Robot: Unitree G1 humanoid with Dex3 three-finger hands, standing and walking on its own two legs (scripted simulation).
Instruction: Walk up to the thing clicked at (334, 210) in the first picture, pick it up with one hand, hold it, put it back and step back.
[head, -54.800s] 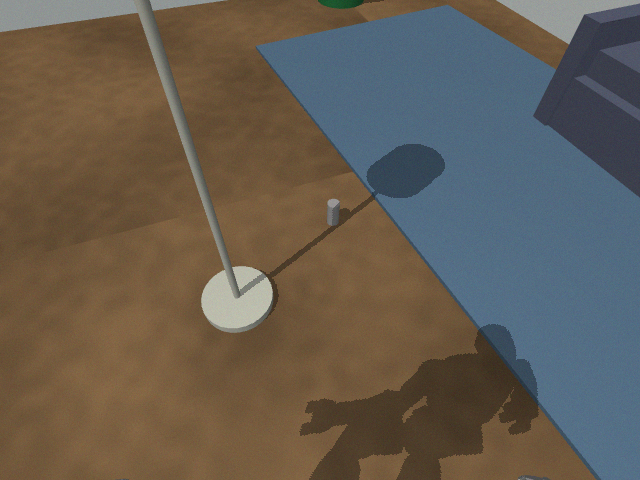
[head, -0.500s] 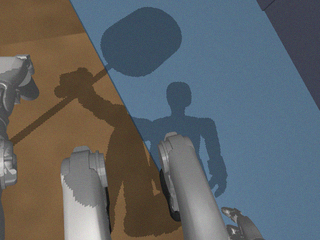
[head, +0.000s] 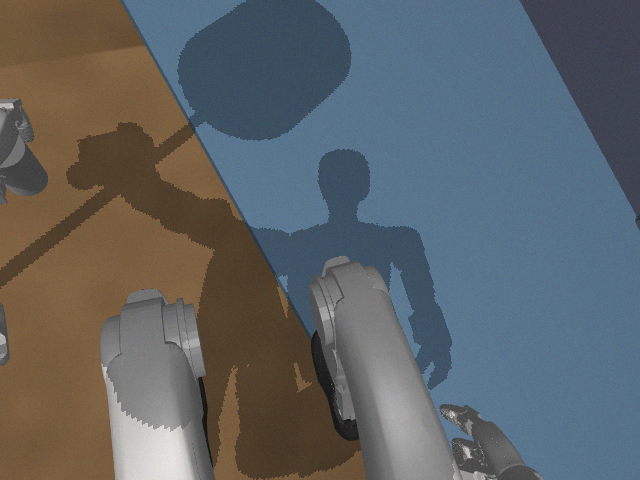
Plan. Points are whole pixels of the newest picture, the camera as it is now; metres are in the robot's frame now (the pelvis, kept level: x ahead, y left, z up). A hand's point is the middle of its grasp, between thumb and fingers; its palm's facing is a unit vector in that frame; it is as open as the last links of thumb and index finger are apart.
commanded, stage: lower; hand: left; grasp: from above
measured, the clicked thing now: (13, 164) +0.49 +0.33 -0.19
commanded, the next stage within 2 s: rest in 0.38 s
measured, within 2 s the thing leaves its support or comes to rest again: rests again in 1.34 s
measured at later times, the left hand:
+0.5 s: hand (7, 184) +0.47 +0.33 -0.20, palm faces -0.41 -0.13 -0.90, open 8.8 cm
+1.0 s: hand (23, 193) +0.47 +0.33 -0.24, palm faces -0.42 -0.15 -0.90, open 9.0 cm
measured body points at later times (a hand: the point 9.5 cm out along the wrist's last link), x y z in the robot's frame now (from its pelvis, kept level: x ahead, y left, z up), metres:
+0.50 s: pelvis +0.01 +0.00 -0.03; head +0.23 +0.13 +0.34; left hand +0.49 +0.34 -0.15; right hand +0.09 -0.26 -0.10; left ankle +0.09 +0.10 -0.32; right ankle +0.13 -0.16 -0.30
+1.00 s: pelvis +0.01 +0.00 -0.04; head +0.24 +0.14 +0.32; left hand +0.49 +0.33 -0.18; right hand +0.08 -0.27 -0.09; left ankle +0.09 +0.10 -0.32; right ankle +0.13 -0.16 -0.30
